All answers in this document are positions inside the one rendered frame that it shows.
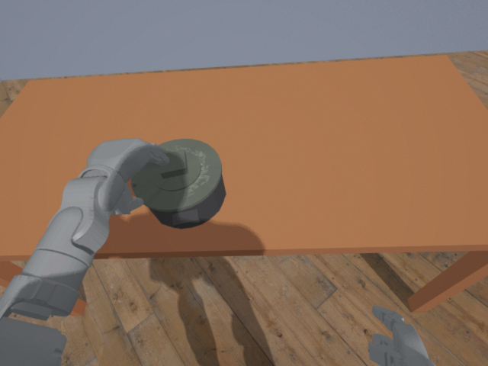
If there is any robot left upper arm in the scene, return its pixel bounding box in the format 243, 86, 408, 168
0, 317, 67, 366

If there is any table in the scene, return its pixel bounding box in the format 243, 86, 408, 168
0, 55, 488, 316

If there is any robot right hand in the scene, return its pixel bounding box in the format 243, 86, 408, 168
368, 306, 429, 366

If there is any robot left hand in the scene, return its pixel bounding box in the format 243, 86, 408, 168
87, 138, 169, 215

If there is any robot left forearm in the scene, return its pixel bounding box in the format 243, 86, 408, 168
0, 165, 125, 321

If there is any lid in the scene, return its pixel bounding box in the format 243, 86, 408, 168
131, 139, 222, 212

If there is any knob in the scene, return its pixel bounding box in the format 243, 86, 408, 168
160, 149, 188, 179

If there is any pot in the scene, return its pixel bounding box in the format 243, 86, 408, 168
150, 175, 226, 229

